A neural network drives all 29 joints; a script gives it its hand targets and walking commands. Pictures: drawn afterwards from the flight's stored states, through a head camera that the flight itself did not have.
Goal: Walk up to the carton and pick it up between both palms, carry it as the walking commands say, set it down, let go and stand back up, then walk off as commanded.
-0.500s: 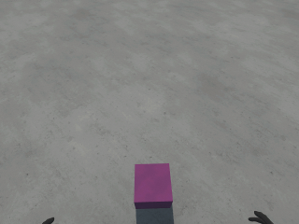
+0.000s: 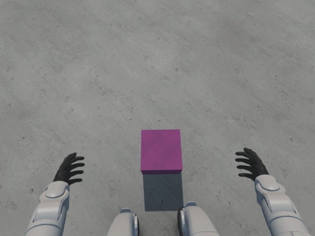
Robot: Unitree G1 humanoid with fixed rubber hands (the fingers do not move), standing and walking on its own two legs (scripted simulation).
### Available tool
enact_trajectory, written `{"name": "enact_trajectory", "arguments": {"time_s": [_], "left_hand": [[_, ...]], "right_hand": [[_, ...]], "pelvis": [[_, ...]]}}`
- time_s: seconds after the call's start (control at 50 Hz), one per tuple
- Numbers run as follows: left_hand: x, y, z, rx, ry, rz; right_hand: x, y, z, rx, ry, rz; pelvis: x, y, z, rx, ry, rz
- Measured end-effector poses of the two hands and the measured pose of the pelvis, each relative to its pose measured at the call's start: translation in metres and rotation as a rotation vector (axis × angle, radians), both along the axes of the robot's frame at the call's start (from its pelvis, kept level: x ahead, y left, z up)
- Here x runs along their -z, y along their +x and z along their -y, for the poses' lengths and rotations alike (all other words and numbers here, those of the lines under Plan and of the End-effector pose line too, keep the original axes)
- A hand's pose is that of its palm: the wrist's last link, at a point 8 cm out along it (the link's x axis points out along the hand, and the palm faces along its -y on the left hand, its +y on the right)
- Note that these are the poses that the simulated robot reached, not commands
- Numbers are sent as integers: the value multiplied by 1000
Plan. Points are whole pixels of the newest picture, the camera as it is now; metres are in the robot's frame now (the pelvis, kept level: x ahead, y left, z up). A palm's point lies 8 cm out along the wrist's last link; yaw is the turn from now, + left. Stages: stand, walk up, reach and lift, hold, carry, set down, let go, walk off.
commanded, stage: reach and lift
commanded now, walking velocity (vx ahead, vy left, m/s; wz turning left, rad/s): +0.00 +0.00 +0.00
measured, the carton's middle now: (160, 152) +0.46 -0.03 -0.64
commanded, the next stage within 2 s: none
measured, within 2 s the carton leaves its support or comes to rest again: neither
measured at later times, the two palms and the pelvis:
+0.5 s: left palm (95, 143) +0.38 +0.19 -0.15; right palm (232, 137) +0.38 -0.24 -0.15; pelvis -0.07 +0.00 -0.05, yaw +0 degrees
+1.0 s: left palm (110, 123) +0.47 +0.16 -0.20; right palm (213, 118) +0.47 -0.21 -0.20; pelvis -0.03 -0.01 -0.07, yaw +0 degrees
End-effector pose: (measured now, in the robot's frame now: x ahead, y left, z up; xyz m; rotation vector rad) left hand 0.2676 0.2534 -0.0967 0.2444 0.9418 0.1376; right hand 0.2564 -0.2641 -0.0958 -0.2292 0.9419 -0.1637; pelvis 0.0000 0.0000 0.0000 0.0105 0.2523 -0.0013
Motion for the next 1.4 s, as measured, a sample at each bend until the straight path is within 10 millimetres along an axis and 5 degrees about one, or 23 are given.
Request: {"name": "enact_trajectory", "arguments": {"time_s": [0.18,0.42,0.86,1.08,1.2,1.4], "left_hand": [[23,26,16,-4,-37,38],[41,99,50,-12,-76,130],[93,207,92,-38,-149,309],[121,193,84,-48,-136,268],[149,195,82,-47,-143,293],[234,195,86,-60,-148,301]], "right_hand": [[19,21,1,35,24,33],[37,102,-16,16,94,141],[85,219,-50,11,141,325],[116,204,-54,30,152,282],[150,203,-53,21,145,279],[235,203,-59,30,134,297]], "pelvis": [[19,-28,-1,1,2,-104],[46,-65,1,17,15,-223],[69,-42,9,6,22,-508],[75,-33,4,20,33,-599],[109,-46,0,17,31,-624],[180,-78,-7,15,34,-563]]}}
